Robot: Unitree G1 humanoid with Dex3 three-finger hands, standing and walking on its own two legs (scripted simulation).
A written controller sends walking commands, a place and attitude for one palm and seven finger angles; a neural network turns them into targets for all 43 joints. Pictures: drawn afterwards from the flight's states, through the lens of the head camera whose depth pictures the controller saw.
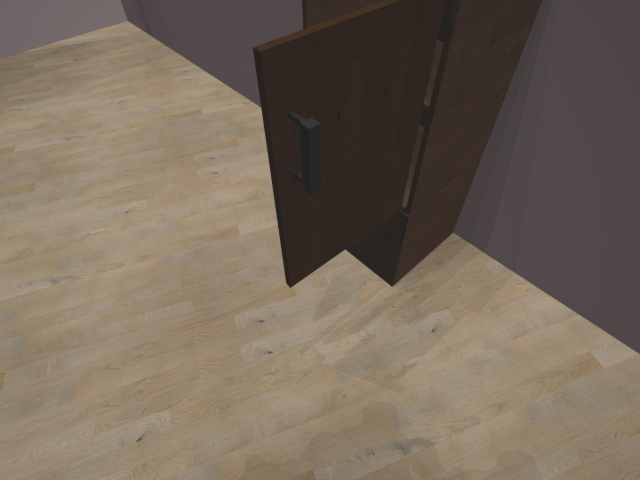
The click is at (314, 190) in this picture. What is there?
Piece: cupboard door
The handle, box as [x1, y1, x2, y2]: [288, 111, 320, 195]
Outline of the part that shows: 291,111 288,113 288,117 297,123 300,127 302,172 301,173 296,170 293,172 293,175 303,183 303,188 311,195 320,190 320,123 311,117 305,119 295,112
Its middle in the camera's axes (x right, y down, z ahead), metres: -0.03 -0.15 +0.67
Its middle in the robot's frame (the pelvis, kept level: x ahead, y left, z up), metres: +0.61 +0.07 +0.06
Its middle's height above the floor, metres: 0.84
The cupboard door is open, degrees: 88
